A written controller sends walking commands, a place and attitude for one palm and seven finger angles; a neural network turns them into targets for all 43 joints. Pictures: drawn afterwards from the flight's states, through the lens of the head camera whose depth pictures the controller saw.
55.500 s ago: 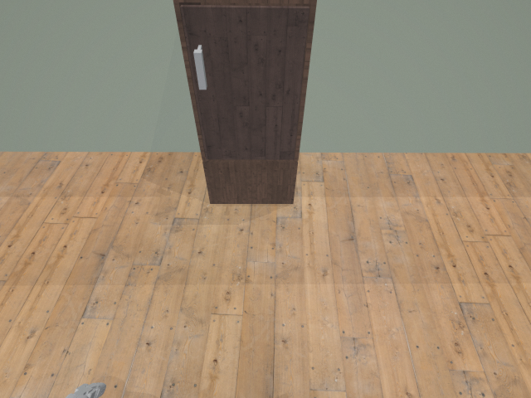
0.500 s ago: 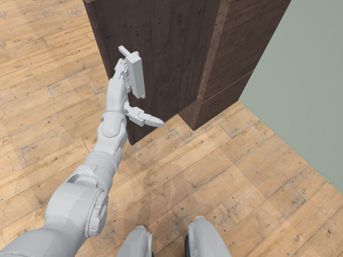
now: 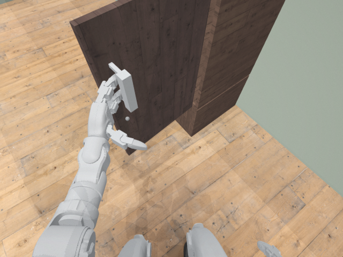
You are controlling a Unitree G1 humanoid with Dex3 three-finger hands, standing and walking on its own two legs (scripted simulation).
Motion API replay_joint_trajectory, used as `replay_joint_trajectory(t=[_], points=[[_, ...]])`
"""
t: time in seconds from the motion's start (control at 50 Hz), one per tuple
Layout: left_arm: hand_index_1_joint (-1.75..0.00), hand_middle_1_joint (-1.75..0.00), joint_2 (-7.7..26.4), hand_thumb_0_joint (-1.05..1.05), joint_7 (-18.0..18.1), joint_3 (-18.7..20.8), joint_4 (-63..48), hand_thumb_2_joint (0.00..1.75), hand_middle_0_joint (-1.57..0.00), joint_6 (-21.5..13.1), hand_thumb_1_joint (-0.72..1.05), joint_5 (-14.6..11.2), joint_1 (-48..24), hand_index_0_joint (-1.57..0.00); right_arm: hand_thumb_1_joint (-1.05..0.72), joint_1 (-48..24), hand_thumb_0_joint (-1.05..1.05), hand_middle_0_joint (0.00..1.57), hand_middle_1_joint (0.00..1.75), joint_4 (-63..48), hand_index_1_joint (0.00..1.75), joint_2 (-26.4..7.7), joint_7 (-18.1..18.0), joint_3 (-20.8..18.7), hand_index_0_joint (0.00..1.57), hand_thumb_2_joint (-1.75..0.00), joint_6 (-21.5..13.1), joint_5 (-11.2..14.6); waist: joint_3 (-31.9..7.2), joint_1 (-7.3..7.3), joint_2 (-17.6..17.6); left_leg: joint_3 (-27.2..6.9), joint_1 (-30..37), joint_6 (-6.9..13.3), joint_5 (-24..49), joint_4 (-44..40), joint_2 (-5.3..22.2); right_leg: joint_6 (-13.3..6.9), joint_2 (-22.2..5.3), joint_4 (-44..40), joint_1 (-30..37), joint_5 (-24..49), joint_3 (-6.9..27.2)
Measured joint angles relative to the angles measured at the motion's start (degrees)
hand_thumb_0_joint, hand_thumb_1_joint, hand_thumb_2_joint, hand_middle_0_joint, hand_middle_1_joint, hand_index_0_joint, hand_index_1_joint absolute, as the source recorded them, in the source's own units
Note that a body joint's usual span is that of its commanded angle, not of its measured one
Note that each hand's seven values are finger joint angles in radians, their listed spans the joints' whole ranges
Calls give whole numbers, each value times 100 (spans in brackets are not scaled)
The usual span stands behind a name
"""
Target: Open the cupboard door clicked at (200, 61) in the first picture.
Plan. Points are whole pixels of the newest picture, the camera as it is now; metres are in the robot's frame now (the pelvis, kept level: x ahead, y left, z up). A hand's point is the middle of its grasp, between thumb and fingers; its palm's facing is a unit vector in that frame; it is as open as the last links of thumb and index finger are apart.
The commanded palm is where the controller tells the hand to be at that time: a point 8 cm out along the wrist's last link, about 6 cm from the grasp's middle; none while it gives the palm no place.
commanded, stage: slide the hand sideways off the handle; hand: left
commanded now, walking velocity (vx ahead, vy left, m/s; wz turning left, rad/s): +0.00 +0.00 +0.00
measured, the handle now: (122, 87) +0.50 +0.11 +0.06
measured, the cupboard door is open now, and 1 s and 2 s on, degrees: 94 94 94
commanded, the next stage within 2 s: draw the hand back to the body in 0.20 s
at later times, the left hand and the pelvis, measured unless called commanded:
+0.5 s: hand (101, 138) +0.36 +0.14 +0.06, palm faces -0.08 -1.00 -0.04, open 16.3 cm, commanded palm +0.32 +0.21 +0.08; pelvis +0.00 +0.00 +0.01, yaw +1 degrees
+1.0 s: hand (40, 162) +0.28 +0.21 +0.14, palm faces +0.17 -0.95 -0.27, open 14.9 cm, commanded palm +0.25 +0.26 +0.16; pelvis +0.02 +0.00 +0.06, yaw +1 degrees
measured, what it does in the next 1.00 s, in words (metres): rises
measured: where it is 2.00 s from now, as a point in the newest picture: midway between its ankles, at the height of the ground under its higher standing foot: outside the picture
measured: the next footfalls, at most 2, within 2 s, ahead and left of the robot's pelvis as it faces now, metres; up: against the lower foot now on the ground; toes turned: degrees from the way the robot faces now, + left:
none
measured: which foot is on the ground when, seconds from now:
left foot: down 0.00-1.00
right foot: down 0.00-1.00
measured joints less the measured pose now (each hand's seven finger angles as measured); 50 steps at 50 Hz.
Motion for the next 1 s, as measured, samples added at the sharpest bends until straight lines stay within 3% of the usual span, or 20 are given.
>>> replay_joint_trajectory(t=[0.18,0.26,0.34,0.42,0.54,0.82,0.92,1.0], points=[[-31,-31,167,-1,-369,37,-655,30,-18,200,-49,-270,973,-16,-90,-178,1,20,30,-55,30,-57,-87,-66,20,-90,-88,64,3,153,2,-95,146,-55,-36,-34,0,-53,-8,-9,161,-79,-93],[-30,-30,218,-1,-500,-12,-937,30,-16,65,-50,-434,1318,-16,-90,-289,1,20,30,48,30,-60,-150,-102,20,-90,-244,68,39,227,18,-185,109,-71,-74,79,-17,-67,-33,68,169,-129,-183],[-30,-30,246,-1,-644,-150,-954,30,-15,-21,-50,-465,1189,-15,-90,-421,1,20,30,217,30,-67,-219,-96,20,-90,-380,75,69,283,30,-288,1,-82,-112,251,-51,-76,-73,185,121,-177,-287],[-30,-30,292,-1,-754,-131,-1172,30,-15,253,-50,-484,1129,-15,-90,-511,1,20,30,215,30,-27,-260,-52,20,-90,-377,108,124,281,52,-270,98,-74,-96,224,-42,-71,-63,146,216,-147,-270],[-30,-30,368,-1,-823,23,-1833,30,-15,747,-49,-681,1720,-15,-90,-315,1,20,30,-31,30,54,-279,71,20,-90,-320,199,125,292,136,-169,728,-39,89,-338,-16,-38,-33,-355,797,31,-153],[-30,-30,593,-1,-1192,114,-3215,31,-15,1224,-46,-1008,3110,-15,-90,-217,2,20,30,-193,30,-106,-425,128,20,-90,-592,289,226,421,185,-262,1870,-8,329,-1110,-8,-10,-37,-1193,2015,257,-219],[-30,-30,747,-1,-100,-97,-4054,36,-16,1750,-36,-194,3677,-15,-90,-345,2,20,30,-195,30,-8,-618,87,20,-90,-597,232,312,487,169,-229,2464,10,505,-1626,-8,12,-39,-1667,2588,410,-170],[-30,-30,756,-1,501,-141,-4499,41,-16,2065,-25,107,4086,-16,-90,-414,2,20,30,-149,30,54,-720,137,20,-90,-616,187,412,530,186,-220,2995,26,682,-2116,-3,27,-40,-2136,3114,572,-148]])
